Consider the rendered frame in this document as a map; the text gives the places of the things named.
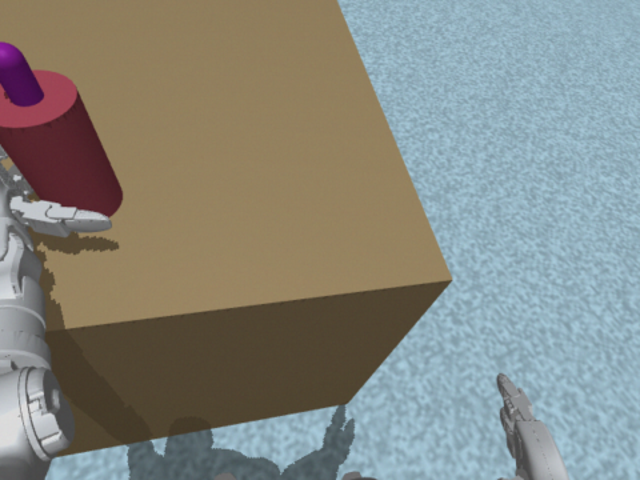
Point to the right robot hand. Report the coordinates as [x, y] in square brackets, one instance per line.
[528, 439]

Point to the left robot hand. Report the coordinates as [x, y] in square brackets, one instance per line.
[43, 216]

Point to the bottle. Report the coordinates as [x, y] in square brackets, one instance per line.
[46, 131]

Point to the left robot arm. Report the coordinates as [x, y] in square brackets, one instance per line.
[36, 422]

